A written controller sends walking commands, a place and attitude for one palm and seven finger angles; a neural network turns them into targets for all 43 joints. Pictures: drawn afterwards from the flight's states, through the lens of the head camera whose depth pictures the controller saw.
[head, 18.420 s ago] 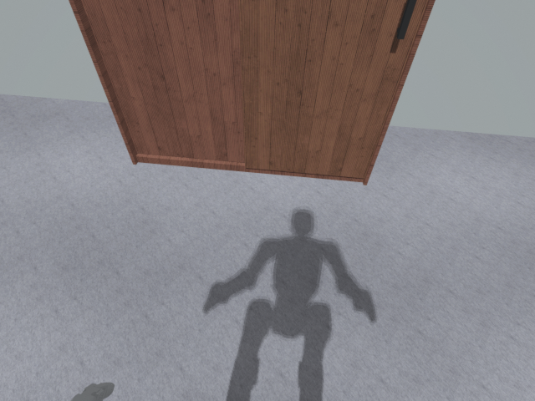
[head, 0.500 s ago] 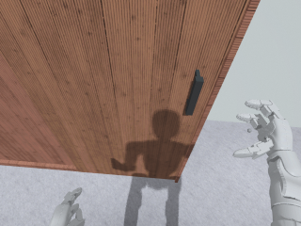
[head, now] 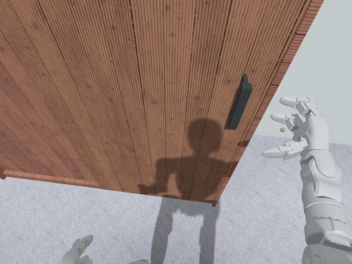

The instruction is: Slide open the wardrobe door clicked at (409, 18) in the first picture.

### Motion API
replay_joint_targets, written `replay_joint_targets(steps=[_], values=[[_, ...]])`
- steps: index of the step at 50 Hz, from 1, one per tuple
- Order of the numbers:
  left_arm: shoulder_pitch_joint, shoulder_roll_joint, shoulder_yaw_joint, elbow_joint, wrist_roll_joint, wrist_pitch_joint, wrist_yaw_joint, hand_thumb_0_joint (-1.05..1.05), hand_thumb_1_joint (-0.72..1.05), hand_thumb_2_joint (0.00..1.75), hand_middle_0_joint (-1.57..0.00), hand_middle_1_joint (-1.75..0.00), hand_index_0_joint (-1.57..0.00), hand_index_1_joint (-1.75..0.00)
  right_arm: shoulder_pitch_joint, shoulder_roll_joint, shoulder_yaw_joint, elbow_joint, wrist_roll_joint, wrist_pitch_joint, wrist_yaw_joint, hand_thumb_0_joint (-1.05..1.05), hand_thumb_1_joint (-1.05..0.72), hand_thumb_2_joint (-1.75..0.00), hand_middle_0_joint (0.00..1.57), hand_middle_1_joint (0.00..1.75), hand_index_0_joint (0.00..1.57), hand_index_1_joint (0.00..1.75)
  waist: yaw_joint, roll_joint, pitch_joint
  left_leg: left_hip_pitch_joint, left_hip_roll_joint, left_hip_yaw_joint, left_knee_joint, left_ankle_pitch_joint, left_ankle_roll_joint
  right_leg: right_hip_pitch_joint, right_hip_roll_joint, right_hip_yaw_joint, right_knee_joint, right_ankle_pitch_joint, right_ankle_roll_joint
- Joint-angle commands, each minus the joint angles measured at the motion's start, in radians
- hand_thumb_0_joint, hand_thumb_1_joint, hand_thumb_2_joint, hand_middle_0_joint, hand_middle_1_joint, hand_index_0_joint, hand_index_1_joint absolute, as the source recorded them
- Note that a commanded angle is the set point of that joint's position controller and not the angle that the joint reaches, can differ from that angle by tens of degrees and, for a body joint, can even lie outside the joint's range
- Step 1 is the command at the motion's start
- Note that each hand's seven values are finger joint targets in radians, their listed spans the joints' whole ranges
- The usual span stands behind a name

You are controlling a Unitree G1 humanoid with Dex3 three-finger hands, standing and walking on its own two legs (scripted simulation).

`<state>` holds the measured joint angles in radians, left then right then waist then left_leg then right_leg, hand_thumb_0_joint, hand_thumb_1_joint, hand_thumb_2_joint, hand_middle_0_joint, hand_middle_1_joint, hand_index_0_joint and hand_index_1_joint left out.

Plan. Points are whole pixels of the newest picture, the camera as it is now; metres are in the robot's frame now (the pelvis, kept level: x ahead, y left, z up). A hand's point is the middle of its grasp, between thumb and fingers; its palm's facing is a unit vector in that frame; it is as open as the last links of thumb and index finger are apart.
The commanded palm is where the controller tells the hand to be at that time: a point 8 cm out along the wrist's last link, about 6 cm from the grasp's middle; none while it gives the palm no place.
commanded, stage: move the hooked fingers beside the handle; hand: right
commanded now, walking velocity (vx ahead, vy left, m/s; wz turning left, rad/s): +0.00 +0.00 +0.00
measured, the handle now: (238, 102) +0.48 -0.10 +0.10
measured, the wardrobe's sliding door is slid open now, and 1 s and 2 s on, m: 0.00 0.00 0.00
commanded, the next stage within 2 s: feel for the door with the fingertips in 1.04 s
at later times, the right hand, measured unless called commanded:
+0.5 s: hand (275, 125) +0.42 -0.18 +0.10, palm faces +0.03 +1.00 +0.01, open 14.0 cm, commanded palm +0.39 -0.23 +0.10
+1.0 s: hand (275, 127) +0.41 -0.18 +0.10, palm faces +0.05 +1.00 +0.00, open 14.0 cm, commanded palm +0.38 -0.22 +0.10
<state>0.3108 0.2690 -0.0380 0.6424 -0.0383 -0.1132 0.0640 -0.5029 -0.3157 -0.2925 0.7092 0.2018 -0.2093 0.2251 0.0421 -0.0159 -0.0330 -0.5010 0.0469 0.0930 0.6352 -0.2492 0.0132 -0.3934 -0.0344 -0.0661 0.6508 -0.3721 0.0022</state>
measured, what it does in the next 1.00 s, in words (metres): stands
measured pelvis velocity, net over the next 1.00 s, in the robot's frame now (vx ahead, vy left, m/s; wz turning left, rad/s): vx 0.00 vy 0.00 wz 0.00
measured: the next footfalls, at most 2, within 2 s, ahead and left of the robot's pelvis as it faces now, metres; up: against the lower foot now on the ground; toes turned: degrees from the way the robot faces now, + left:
none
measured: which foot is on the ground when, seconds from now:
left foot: down 0.00-1.00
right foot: down 0.00-1.00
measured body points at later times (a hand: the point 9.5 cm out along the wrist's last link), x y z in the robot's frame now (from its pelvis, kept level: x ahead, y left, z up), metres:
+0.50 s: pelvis +0.00 -0.01 +0.00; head +0.05 +0.00 +0.45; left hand +0.08 +0.25 -0.12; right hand +0.41 -0.24 +0.10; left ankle +0.04 +0.11 -0.72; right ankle -0.03 -0.12 -0.72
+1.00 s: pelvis +0.00 +0.00 +0.00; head +0.05 +0.00 +0.45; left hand +0.10 +0.25 -0.11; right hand +0.40 -0.23 +0.10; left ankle +0.04 +0.11 -0.72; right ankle -0.03 -0.12 -0.72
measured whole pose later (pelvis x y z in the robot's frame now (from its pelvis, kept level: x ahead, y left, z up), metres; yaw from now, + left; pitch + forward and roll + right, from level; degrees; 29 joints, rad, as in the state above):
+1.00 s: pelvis +0.00 +0.00 +0.00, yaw +0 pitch +8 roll +0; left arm 0.32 0.26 -0.03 0.63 -0.03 -0.06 0.04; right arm -0.52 -0.27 -0.26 0.72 0.18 -0.27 0.16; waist 0.04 -0.02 -0.05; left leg -0.53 0.04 0.09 0.65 -0.25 0.01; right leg -0.42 -0.04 -0.07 0.67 -0.38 0.00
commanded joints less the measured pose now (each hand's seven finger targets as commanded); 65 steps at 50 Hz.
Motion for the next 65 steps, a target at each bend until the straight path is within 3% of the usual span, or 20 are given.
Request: replay_joint_targets(steps=[1, 6, 10, 12, 16, 21, 24, 27, 32, 34, 38, 39, 40, 47, 50, 53, 55, 58, 63, 65], values=[[0.018, 0.132, 0.06, -0.118, -0.003, -0.036, 0.002, 0.0, 0.9, 0.9, -0.2, -0.3, -0.2, -0.3, -0.395, -0.209, -0.033, -0.226, 0.008, -0.092, -0.009, 0.0, 0.5, -0.3, 0.3, 1.2, 0.3, 1.2, -0.009, -0.009, -0.357, 0.302, -0.026, -0.07, -0.031, 0.288, 0.006, -0.012, 0.033, 0.04, -0.084, 0.279, -0.016], [0.04, 0.134, 0.065, -0.1, -0.002, -0.023, -0.002, 0.0, 0.9, 0.9, -0.2, -0.3, -0.2, -0.3, -0.467, -0.192, -0.014, -0.172, 0.0, -0.105, -0.024, 0.0, 0.5, -0.3, 0.3, 1.2, 0.3, 1.2, 0.015, 0.0, -0.339, 0.258, -0.031, -0.067, -0.033, 0.253, 0.003, -0.021, 0.032, 0.04, -0.078, 0.246, -0.017], [0.058, 0.137, 0.067, -0.095, 0.002, -0.009, -0.008, 0.0, 0.9, 0.9, -0.2, -0.3, -0.2, -0.3, -0.459, -0.216, -0.044, -0.125, -0.01, -0.113, -0.036, 0.0, 0.5, -0.3, 0.3, 1.2, 0.3, 1.2, 0.01, 0.037, -0.354, 0.278, -0.033, -0.068, -0.023, 0.288, 0.004, -0.042, 0.032, 0.038, -0.071, 0.27, -0.019], [0.059, 0.135, 0.066, -0.088, 0.002, -0.005, -0.01, 0.0, 0.9, 0.9, -0.2, -0.3, -0.2, -0.3, -0.518, -0.197, -0.022, -0.11, -0.015, -0.119, -0.038, 0.0, 0.5, -0.3, 0.3, 1.2, 0.3, 1.2, 0.021, -0.003, -0.331, 0.241, -0.034, -0.065, -0.021, 0.265, 0.006, -0.042, 0.032, 0.039, -0.069, 0.253, -0.015], [0.065, 0.132, 0.07, -0.113, 0.008, 0.002, -0.018, 0.0, 0.9, 0.9, -0.2, -0.3, -0.2, -0.3, -0.442, -0.225, -0.061, -0.149, -0.017, -0.139, -0.043, 0.0, 0.5, -0.3, 0.3, 1.2, 0.3, 1.2, -0.012, -0.005, -0.416, 0.298, -0.037, -0.066, -0.001, 0.329, 0.011, -0.022, 0.031, 0.04, -0.064, 0.326, -0.015], [0.055, 0.129, 0.071, -0.125, 0.0, 0.006, -0.026, 0.0, 0.9, 0.9, -0.2, -0.3, -0.2, -0.3, -0.374, -0.153, -0.013, -0.174, -0.002, -0.127, -0.033, 0.0, 0.5, -0.3, 0.3, 1.2, 0.3, 1.2, -0.008, 0.001, -0.365, 0.262, -0.042, -0.054, -0.01, 0.323, 0.011, -0.011, 0.023, 0.038, -0.071, 0.341, -0.012], [0.057, 0.133, 0.069, -0.115, -0.001, 0.012, -0.021, 0.0, 0.9, 0.9, -0.2, -0.3, -0.2, -0.3, -0.435, -0.135, 0.015, -0.162, -0.006, -0.11, -0.043, 0.0, 0.5, -0.3, 0.3, 1.2, 0.3, 1.2, 0.017, 0.044, -0.303, 0.22, -0.042, -0.047, -0.023, 0.261, 0.009, -0.031, 0.022, 0.046, -0.077, 0.273, -0.014], [0.049, 0.125, 0.071, -0.116, 0.001, 0.006, -0.019, 0.0, 0.9, 0.9, -0.2, -0.3, -0.2, -0.3, -0.5, -0.119, 0.037, -0.226, -0.019, -0.123, -0.063, 0.0, 0.5, -0.3, 0.3, 1.2, 0.3, 1.2, 0.017, -0.047, -0.36, 0.203, -0.041, -0.051, -0.016, 0.243, 0.012, 0.02, 0.027, 0.052, -0.072, 0.274, -0.008], [0.051, 0.121, 0.07, -0.098, 0.006, -0.003, -0.024, 0.0, 0.9, 0.9, -0.2, -0.3, -0.2, -0.3, -0.473, -0.109, 0.035, -0.21, -0.027, -0.131, -0.097, 0.0, 0.5, -0.3, 0.3, 1.2, 0.3, 1.2, 0.011, -0.024, -0.371, 0.207, -0.043, -0.044, -0.006, 0.271, 0.012, 0.037, 0.022, 0.061, -0.066, 0.325, -0.001], [0.054, 0.131, 0.068, -0.097, 0.007, 0.004, -0.024, 0.0, 0.9, 0.9, -0.2, -0.3, -0.2, -0.3, -0.417, -0.153, -0.008, -0.138, -0.031, -0.116, -0.102, 0.0, 0.5, -0.3, 0.3, 1.2, 0.3, 1.2, 0.002, 0.058, -0.326, 0.232, -0.041, -0.046, -0.013, 0.27, 0.01, -0.023, 0.023, 0.055, -0.071, 0.291, -0.009], [0.031, 0.122, 0.062, -0.123, 0.006, 0.01, -0.024, 0.0, 0.9, 0.9, -0.2, -0.3, -0.2, -0.3, -0.416, -0.153, -0.01, -0.162, -0.037, -0.115, -0.095, 0.0, 0.5, -0.3, 0.3, 1.2, 0.3, 1.2, -0.012, 0.006, -0.337, 0.259, -0.034, -0.058, -0.01, 0.281, 0.013, -0.036, 0.031, 0.039, -0.077, 0.275, -0.01], [0.037, 0.126, 0.063, -0.124, 0.007, 0.012, -0.024, 0.0, 0.9, 0.9, -0.2, -0.3, -0.2, -0.3, -0.412, -0.176, -0.026, -0.17, -0.034, -0.122, -0.093, 0.0, 0.5, -0.3, 0.3, 1.2, 0.3, 1.2, -0.012, 0.053, -0.352, 0.287, -0.035, -0.059, -0.01, 0.294, 0.012, -0.043, 0.029, 0.042, -0.075, 0.285, -0.014], [0.029, 0.121, 0.063, -0.134, 0.005, 0.011, -0.024, 0.0, 0.9, 0.9, -0.2, -0.3, -0.2, -0.3, -0.394, -0.169, -0.024, -0.184, -0.03, -0.126, -0.086, 0.0, 0.5, -0.3, 0.3, 1.2, 0.3, 1.2, -0.018, 0.035, -0.361, 0.3, -0.036, -0.064, -0.01, 0.306, 0.011, -0.042, 0.029, 0.036, -0.077, 0.288, -0.014], [0.023, 0.12, 0.064, -0.127, -0.002, 0.006, -0.017, 0.0, 0.9, 0.9, -0.2, -0.3, -0.2, -0.3, -0.422, -0.122, 0.026, -0.221, -0.01, -0.124, -0.054, 0.0, 0.5, -0.3, 0.3, 1.2, 0.3, 1.2, 0.008, -0.009, -0.347, 0.262, -0.037, -0.064, -0.023, 0.289, 0.009, -0.014, 0.032, 0.034, -0.072, 0.267, -0.015], [0.027, 0.123, 0.065, -0.118, -0.002, 0.004, -0.015, 0.0, 0.9, 0.9, -0.2, -0.3, -0.2, -0.3, -0.444, -0.118, 0.035, -0.209, -0.008, -0.118, -0.053, 0.0, 0.5, -0.3, 0.3, 1.2, 0.3, 1.2, 0.017, 0.025, -0.331, 0.254, -0.036, -0.059, -0.028, 0.26, 0.007, -0.025, 0.032, 0.042, -0.075, 0.239, -0.016], [0.023, 0.121, 0.065, -0.116, -0.001, 0.001, -0.014, 0.0, 0.9, 0.9, -0.2, -0.3, -0.2, -0.3, -0.455, -0.115, 0.038, -0.221, -0.011, -0.121, -0.059, 0.0, 0.5, -0.3, 0.3, 1.2, 0.3, 1.2, 0.01, -0.019, -0.341, 0.238, -0.035, -0.058, -0.026, 0.246, 0.011, -0.009, 0.035, 0.046, -0.073, 0.239, -0.013], [0.028, 0.125, 0.067, -0.113, 0.002, 0.002, -0.015, 0.0, 0.9, 0.9, -0.2, -0.3, -0.2, -0.3, -0.426, -0.148, 0.007, -0.21, -0.013, -0.123, -0.067, 0.0, 0.5, -0.3, 0.3, 1.2, 0.3, 1.2, 0.002, 0.025, -0.359, 0.27, -0.035, -0.061, -0.022, 0.265, 0.009, -0.021, 0.034, 0.046, -0.072, 0.252, -0.016], [0.018, 0.119, 0.065, -0.118, 0.001, -0.002, -0.019, 0.0, 0.9, 0.9, -0.2, -0.3, -0.2, -0.3, -0.437, -0.101, 0.044, -0.228, -0.014, -0.125, -0.076, 0.0, 0.5, -0.3, 0.3, 1.2, 0.3, 1.2, 0.004, -0.006, -0.351, 0.252, -0.034, -0.058, -0.021, 0.263, 0.01, -0.011, 0.035, 0.043, -0.075, 0.252, -0.013], [0.016, 0.123, 0.063, -0.114, 0.0, 0.001, -0.02, 0.0, 0.9, 0.9, -0.2, -0.3, -0.2, -0.3, -0.463, -0.1, 0.045, -0.164, -0.023, -0.113, -0.099, 0.0, 0.5, -0.3, 0.3, 1.2, 0.3, 1.2, 0.013, 0.043, -0.295, 0.227, -0.033, -0.061, -0.037, 0.182, 0.006, -0.056, 0.035, 0.043, -0.083, 0.169, -0.015], [0.02, 0.118, 0.066, -0.119, 0.005, -0.003, -0.024, 0.0, 0.9, 0.9, -0.2, -0.3, -0.2, -0.3, -0.474, -0.102, 0.038, -0.204, -0.031, -0.125, -0.116, 0.0, 0.5, -0.3, 0.3, 1.2, 0.3, 1.2, 0.004, 0.027, -0.353, 0.251, -0.034, -0.064, -0.028, 0.204, 0.007, -0.031, 0.036, 0.044, -0.079, 0.196, -0.016]])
